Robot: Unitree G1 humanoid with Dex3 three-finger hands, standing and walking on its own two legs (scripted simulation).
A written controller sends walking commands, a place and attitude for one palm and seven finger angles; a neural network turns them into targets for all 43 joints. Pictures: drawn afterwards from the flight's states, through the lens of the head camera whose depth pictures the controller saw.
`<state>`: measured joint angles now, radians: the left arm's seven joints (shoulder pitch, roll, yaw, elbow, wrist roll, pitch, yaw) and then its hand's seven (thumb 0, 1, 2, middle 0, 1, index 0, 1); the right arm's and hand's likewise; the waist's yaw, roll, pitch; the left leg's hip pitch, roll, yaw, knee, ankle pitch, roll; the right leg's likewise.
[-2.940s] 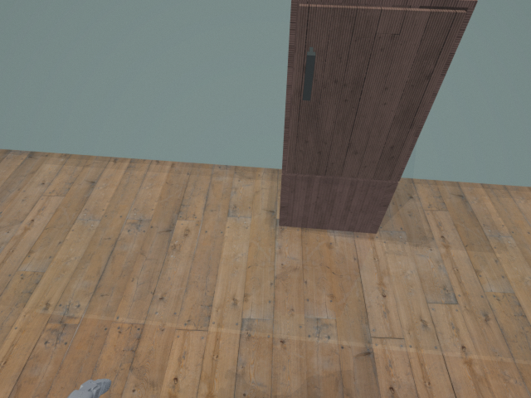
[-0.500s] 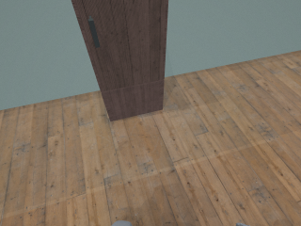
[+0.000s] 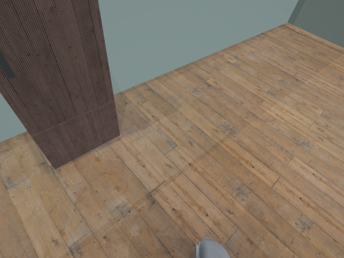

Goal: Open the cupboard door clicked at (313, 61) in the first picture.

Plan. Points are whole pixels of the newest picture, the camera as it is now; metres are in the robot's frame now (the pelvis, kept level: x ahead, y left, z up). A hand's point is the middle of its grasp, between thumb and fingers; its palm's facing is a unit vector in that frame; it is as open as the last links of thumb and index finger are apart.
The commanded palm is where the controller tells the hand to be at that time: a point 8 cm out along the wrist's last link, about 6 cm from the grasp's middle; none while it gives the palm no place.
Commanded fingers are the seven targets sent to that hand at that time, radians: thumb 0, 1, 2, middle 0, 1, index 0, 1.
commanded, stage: walk to a spot facing it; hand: left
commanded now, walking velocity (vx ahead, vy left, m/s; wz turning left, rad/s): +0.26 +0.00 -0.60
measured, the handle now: out of the picture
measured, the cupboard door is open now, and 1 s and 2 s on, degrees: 0 0 0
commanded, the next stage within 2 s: turn to face it in 0.26 s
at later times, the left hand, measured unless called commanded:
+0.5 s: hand (128, 207) +0.28 +0.13 -0.17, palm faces -0.24 -0.95 -0.21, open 7.3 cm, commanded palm none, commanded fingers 0.00 0.90 0.90 -0.20 -0.30 -0.20 -0.30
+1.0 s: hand (116, 200) +0.30 +0.17 -0.17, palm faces +0.01 -0.97 -0.25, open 7.3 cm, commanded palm none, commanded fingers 0.00 0.90 0.90 -0.20 -0.30 -0.20 -0.30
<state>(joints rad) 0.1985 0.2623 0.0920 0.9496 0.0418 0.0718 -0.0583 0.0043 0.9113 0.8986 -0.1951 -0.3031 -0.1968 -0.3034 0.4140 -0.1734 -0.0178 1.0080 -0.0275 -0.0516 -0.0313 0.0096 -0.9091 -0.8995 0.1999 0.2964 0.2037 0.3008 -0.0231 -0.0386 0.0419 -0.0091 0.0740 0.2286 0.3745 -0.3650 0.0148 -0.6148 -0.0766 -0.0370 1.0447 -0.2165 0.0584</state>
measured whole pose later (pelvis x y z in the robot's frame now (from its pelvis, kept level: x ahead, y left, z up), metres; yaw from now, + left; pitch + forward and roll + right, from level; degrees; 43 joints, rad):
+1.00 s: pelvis +0.22 -0.03 -0.01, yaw -1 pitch +1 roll -1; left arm 0.19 0.21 0.08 0.96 0.02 0.04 0.02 0.00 0.91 0.90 -0.20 -0.30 -0.20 -0.30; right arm 0.23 -0.21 -0.07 0.98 -0.03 0.04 0.01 0.01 -0.91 -0.90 0.20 0.30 0.21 0.30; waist -0.03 0.02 0.05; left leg -0.37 -0.03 -0.05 0.48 -0.12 0.04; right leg -0.36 -0.04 -0.02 0.77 -0.43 0.05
